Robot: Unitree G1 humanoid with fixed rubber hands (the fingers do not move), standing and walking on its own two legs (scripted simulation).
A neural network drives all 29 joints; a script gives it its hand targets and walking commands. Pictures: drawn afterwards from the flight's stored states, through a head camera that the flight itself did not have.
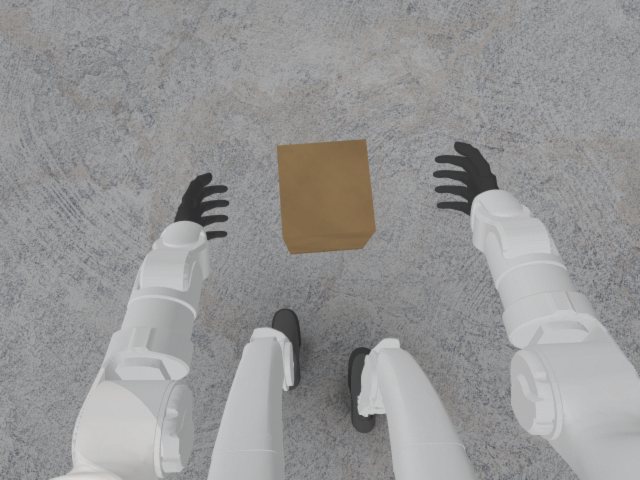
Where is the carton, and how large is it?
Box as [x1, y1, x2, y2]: [277, 139, 375, 253]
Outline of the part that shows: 365,139 277,145 282,235 290,253 362,248 374,232 375,226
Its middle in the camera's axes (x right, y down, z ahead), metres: +0.01 -0.09 +0.97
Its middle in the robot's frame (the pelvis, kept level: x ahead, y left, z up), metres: +0.56 +0.00 -0.56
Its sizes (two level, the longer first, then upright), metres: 0.210 0.200 0.250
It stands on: the floor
